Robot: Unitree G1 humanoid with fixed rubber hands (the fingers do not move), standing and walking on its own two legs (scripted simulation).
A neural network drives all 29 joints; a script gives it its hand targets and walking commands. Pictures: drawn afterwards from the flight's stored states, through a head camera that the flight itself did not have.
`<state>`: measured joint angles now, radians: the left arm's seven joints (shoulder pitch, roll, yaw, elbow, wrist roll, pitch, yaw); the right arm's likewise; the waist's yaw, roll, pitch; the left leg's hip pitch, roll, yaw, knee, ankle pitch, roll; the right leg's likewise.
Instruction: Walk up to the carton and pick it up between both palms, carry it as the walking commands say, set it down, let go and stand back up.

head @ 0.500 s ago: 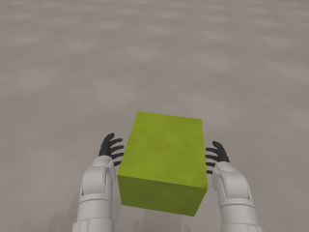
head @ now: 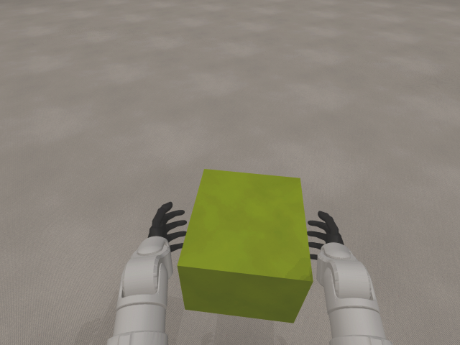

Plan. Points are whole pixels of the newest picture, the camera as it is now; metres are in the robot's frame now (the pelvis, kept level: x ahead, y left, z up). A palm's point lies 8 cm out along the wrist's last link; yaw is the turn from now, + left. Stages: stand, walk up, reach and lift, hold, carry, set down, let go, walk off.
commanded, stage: hold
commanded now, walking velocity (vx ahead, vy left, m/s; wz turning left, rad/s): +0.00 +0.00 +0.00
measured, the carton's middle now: (245, 240) +0.37 +0.00 -0.05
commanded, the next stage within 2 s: set down in 0.56 s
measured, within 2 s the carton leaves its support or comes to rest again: neither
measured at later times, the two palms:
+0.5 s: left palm (164, 240) +0.29 +0.14 +0.06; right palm (336, 242) +0.30 -0.16 +0.05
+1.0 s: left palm (165, 249) +0.30 +0.15 +0.02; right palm (328, 252) +0.31 -0.16 +0.00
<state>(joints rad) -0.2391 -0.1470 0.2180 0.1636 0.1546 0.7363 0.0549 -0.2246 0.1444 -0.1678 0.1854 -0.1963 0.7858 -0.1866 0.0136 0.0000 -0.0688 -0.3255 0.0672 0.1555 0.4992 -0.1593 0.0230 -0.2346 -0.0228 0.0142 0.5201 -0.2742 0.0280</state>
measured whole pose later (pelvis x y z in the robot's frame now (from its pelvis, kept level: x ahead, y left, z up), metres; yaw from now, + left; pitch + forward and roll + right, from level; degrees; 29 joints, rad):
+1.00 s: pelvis +0.01 -0.02 +0.00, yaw +1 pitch -1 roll +0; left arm -0.33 -0.15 0.41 0.48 0.27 0.54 -0.02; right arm -0.35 0.14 -0.30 0.63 -0.25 0.51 -0.12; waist 0.01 -0.01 -0.06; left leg -0.28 0.05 0.10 0.46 -0.15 0.00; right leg -0.20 0.00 0.02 0.51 -0.29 0.00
